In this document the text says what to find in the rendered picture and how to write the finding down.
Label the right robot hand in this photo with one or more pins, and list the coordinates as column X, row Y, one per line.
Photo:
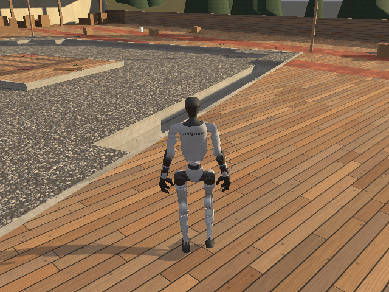
column 226, row 182

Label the right robot upper arm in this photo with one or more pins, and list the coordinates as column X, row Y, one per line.
column 212, row 128

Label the left robot hand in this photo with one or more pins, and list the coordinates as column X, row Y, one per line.
column 163, row 185

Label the left robot forearm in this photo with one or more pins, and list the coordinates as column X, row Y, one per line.
column 165, row 166

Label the right robot shin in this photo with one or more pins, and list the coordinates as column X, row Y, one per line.
column 209, row 217

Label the left robot upper arm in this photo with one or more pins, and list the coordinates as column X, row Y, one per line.
column 174, row 129

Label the humanoid robot head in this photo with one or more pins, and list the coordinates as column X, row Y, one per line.
column 192, row 105

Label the right robot forearm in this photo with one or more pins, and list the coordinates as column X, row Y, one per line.
column 222, row 164

